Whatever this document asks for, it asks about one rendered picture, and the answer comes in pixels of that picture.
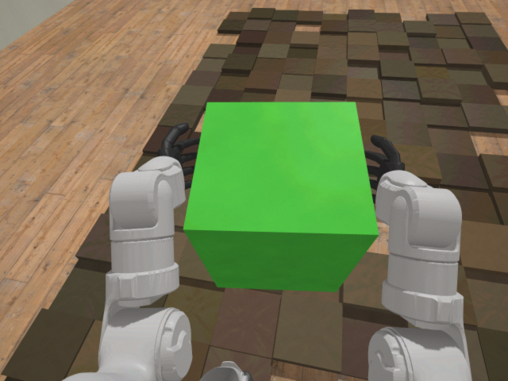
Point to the robot right upper arm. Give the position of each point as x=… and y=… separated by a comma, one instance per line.
x=408, y=354

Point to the carton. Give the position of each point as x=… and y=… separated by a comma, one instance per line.
x=280, y=197

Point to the left robot hand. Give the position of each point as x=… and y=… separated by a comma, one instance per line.
x=172, y=149

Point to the right robot forearm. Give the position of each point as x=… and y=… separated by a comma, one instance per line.
x=424, y=248

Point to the right robot hand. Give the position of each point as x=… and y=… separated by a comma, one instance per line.
x=390, y=162

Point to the robot left upper arm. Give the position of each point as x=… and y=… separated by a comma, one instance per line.
x=143, y=344

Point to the left robot shin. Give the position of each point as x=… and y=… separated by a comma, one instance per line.
x=230, y=364

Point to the left robot forearm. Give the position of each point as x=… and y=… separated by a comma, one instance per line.
x=142, y=206

